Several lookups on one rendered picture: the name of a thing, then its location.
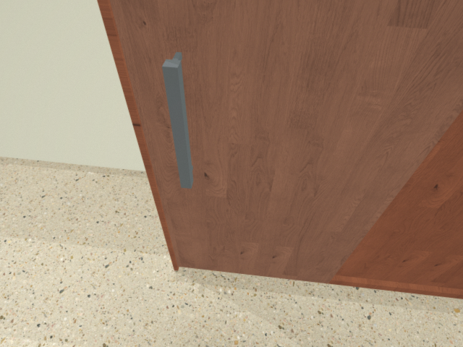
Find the wardrobe door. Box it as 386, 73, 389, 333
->
110, 0, 463, 283
335, 110, 463, 289

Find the handle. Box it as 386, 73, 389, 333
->
162, 52, 193, 189

